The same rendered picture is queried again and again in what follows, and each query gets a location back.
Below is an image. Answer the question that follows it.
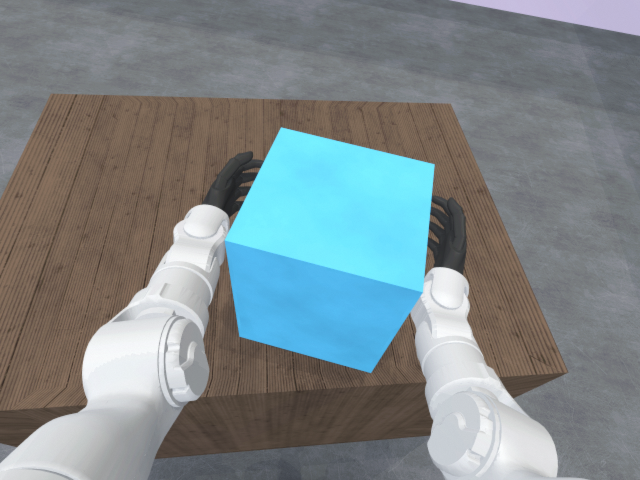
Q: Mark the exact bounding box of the right robot upper arm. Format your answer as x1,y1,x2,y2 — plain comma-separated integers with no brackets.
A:
427,391,588,480

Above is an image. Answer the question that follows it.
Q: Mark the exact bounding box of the robot right forearm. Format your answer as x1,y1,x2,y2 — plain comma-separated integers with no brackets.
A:
410,267,532,421

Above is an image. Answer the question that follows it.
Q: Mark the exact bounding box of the robot left forearm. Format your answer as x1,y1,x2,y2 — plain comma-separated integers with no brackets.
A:
82,205,230,400

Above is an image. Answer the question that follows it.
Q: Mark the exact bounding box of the left robot hand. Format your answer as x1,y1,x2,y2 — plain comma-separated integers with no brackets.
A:
202,151,264,218

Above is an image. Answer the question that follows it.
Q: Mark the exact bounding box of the pedestal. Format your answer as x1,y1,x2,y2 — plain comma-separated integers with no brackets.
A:
0,94,569,459

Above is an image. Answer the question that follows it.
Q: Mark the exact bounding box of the carton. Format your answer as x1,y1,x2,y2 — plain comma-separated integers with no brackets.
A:
225,127,435,373

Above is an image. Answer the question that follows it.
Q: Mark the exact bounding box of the left robot upper arm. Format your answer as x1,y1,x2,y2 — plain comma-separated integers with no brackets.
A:
0,315,209,480

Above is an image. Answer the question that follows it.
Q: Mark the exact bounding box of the right robot hand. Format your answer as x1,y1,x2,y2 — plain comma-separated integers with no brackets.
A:
427,195,467,275

